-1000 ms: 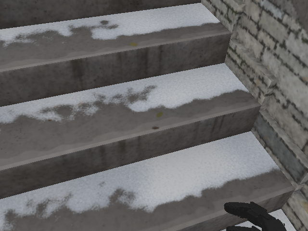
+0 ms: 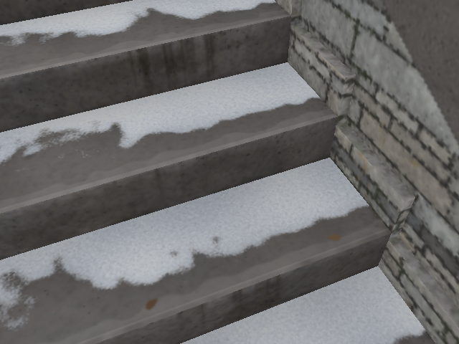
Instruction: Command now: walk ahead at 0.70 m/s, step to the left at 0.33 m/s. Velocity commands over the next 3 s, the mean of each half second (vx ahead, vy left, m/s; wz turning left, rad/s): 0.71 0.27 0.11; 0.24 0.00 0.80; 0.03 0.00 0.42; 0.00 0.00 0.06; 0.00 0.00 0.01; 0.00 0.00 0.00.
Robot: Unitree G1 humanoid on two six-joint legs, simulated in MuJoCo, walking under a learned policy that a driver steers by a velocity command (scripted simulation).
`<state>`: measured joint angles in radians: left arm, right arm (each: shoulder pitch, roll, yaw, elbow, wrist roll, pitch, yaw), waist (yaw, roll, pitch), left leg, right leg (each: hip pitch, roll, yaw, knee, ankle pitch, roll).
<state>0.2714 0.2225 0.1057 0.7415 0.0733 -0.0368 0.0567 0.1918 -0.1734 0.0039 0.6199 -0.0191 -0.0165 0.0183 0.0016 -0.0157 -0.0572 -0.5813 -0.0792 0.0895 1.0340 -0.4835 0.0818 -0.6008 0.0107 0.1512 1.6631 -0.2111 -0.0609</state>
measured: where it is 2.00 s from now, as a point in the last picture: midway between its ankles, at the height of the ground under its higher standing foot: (162, 179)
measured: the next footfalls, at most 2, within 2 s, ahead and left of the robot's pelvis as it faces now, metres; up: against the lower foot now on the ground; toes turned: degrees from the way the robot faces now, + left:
right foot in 0.32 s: +0.37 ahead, +0.01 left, +0.15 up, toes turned -5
left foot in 0.72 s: +0.60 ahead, +0.27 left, +0.30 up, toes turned +12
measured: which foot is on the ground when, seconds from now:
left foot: down 0.00-0.32, up 0.34-0.70, down 0.72-1.00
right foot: up 0.00-0.30, down 0.32-0.72, up 0.74-1.00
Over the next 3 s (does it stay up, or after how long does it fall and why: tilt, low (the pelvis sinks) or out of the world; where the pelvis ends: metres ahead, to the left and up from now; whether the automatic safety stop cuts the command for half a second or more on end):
stays up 0.73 0.24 0.42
